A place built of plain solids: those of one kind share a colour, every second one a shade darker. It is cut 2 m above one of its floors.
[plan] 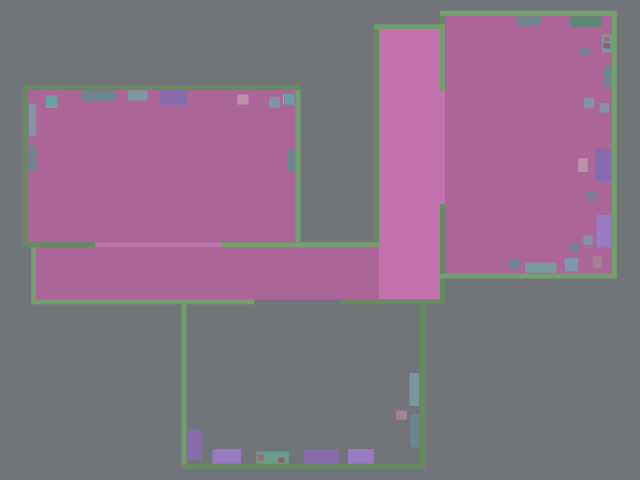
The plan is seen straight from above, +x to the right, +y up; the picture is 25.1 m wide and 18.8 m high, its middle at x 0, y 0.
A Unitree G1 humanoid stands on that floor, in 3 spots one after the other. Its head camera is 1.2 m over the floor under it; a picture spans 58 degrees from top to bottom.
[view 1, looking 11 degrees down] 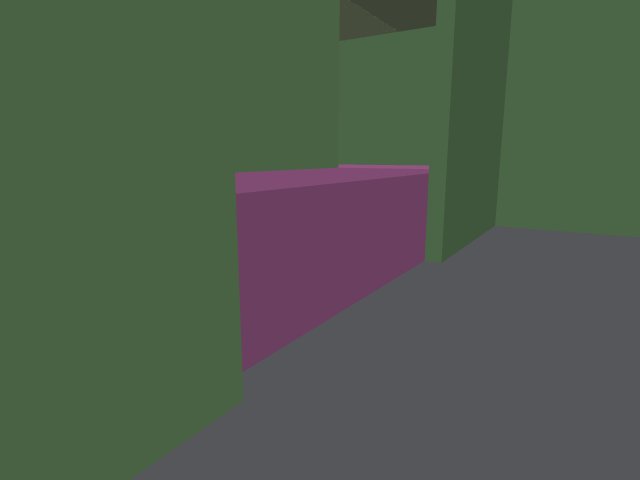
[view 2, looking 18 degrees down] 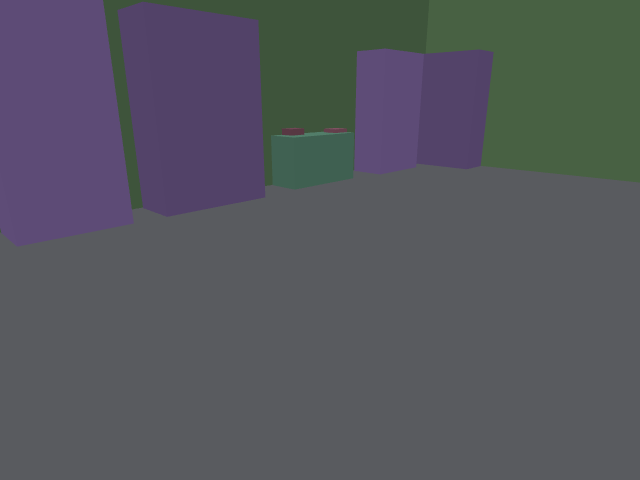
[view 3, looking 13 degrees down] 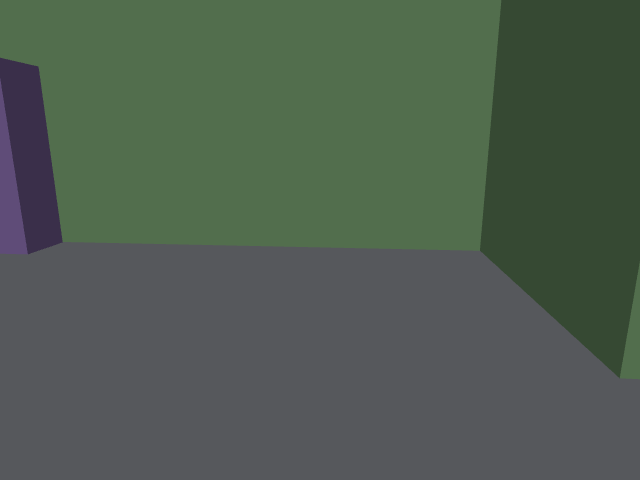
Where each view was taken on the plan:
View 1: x -4.04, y -3.88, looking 32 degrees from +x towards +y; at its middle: floor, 3.01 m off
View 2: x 2.83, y -3.88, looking -136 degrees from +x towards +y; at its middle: ground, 3.88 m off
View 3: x -0.42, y -3.88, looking -175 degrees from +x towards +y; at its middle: wall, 4.95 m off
